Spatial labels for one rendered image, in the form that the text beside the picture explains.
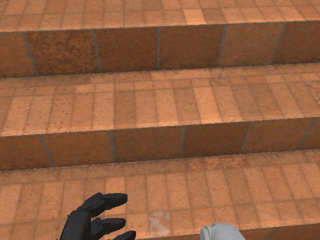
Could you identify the right robot thigh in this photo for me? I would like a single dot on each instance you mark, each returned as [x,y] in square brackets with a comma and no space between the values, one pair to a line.
[220,231]

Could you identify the left robot hand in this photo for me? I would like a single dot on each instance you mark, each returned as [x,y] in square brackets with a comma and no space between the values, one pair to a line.
[80,227]

